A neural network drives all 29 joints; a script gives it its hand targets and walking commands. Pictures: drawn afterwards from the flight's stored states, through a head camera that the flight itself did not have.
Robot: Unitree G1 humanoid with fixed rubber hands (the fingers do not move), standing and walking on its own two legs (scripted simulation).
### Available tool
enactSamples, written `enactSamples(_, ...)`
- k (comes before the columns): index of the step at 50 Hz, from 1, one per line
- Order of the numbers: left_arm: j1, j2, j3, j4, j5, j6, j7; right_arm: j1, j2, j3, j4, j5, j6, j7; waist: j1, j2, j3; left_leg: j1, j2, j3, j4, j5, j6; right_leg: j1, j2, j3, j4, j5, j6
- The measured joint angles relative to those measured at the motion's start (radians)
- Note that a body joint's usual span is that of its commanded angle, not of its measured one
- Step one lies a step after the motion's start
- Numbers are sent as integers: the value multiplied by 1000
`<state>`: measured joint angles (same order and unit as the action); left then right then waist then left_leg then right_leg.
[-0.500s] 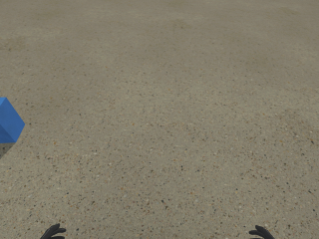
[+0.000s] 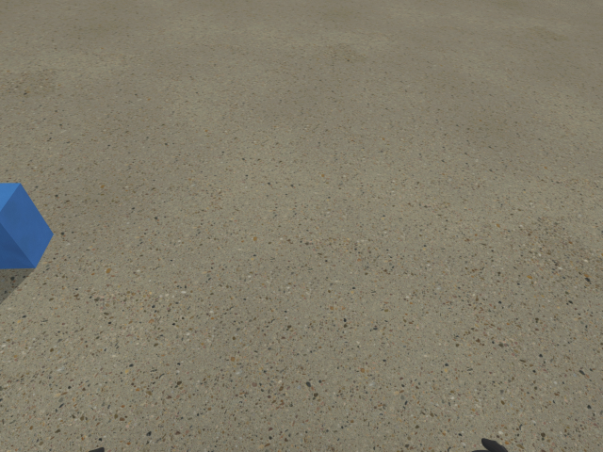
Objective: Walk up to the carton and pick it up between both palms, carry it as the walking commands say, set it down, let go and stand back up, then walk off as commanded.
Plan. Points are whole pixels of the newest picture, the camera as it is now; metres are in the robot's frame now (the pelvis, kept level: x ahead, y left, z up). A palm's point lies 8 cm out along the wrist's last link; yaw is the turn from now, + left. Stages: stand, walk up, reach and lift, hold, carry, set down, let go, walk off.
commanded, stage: stand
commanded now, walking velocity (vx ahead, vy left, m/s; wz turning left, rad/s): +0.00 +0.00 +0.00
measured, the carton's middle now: out of the picture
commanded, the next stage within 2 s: walk up in 1.38 s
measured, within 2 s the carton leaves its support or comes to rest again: neither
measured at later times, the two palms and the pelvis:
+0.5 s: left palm out of the picture +0.09 +0.29 -0.10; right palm out of the picture +0.10 -0.30 -0.09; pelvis +0.00 +0.00 +0.02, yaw +1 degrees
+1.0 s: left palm out of the picture +0.09 +0.29 -0.10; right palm out of the picture +0.10 -0.30 -0.09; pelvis +0.01 +0.00 +0.02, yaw +1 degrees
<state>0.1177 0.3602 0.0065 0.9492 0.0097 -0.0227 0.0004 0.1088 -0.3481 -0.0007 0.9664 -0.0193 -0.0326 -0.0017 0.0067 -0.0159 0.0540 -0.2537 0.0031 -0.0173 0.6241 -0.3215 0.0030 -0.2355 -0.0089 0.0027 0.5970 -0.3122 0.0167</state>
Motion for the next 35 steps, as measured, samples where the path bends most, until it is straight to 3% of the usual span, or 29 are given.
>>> enactSamples(16,-15,-9,-5,88,-2,-2,-3,-28,2,3,77,7,3,1,3,6,7,83,-7,-10,-166,92,-3,86,-8,-8,-162,85,2)
enactSamples(35,-39,-10,-2,130,-2,1,1,-19,-9,-2,128,6,9,0,-8,11,3,119,-7,-16,-238,124,-7,119,-10,-12,-224,111,0)
